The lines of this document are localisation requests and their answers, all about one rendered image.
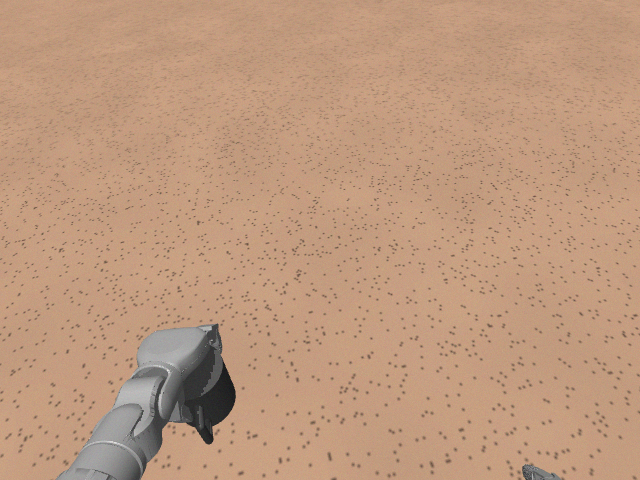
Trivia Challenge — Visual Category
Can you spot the left robot arm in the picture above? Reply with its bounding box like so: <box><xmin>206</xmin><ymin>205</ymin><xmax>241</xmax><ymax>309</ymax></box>
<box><xmin>56</xmin><ymin>361</ymin><xmax>183</xmax><ymax>480</ymax></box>

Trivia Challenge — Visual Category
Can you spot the right robot hand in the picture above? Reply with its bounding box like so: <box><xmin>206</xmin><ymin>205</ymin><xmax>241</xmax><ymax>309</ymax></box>
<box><xmin>522</xmin><ymin>464</ymin><xmax>562</xmax><ymax>480</ymax></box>

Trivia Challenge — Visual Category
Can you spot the mug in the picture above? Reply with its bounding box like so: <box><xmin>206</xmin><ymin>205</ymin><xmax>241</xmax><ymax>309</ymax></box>
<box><xmin>183</xmin><ymin>345</ymin><xmax>236</xmax><ymax>445</ymax></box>

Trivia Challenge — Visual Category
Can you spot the left robot hand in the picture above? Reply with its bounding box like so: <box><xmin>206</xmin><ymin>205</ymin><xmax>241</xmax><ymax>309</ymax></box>
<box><xmin>137</xmin><ymin>324</ymin><xmax>222</xmax><ymax>423</ymax></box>

